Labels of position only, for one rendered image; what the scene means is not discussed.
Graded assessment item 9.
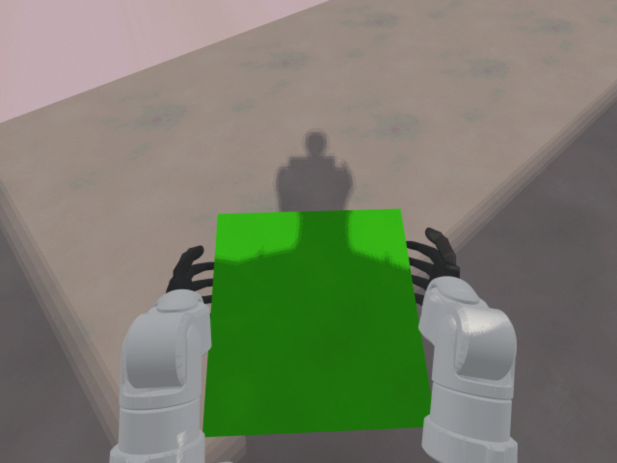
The carton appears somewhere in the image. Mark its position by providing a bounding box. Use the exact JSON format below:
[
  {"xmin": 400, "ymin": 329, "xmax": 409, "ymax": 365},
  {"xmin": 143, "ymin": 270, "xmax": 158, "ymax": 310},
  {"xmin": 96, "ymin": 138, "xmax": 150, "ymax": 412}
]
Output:
[{"xmin": 202, "ymin": 208, "xmax": 431, "ymax": 437}]

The right robot forearm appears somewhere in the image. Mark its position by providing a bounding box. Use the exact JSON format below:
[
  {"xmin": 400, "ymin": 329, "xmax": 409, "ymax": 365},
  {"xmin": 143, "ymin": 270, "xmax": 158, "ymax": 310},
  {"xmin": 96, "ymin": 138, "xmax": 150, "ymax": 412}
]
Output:
[{"xmin": 418, "ymin": 276, "xmax": 518, "ymax": 463}]

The left robot forearm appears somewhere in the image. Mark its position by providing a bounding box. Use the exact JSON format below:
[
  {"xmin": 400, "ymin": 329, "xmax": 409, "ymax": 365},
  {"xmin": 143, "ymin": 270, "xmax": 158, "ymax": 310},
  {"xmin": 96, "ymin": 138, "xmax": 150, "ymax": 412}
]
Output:
[{"xmin": 109, "ymin": 289, "xmax": 211, "ymax": 463}]

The right robot hand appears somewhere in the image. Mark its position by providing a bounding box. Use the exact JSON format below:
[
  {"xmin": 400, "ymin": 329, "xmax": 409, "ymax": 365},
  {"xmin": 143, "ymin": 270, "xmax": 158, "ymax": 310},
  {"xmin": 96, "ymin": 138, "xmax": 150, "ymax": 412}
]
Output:
[{"xmin": 406, "ymin": 228, "xmax": 460, "ymax": 306}]

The left robot hand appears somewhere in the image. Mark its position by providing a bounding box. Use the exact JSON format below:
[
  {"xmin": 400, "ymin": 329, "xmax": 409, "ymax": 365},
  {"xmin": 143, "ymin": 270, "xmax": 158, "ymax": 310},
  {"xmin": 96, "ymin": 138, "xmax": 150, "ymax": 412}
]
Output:
[{"xmin": 166, "ymin": 246, "xmax": 214, "ymax": 315}]

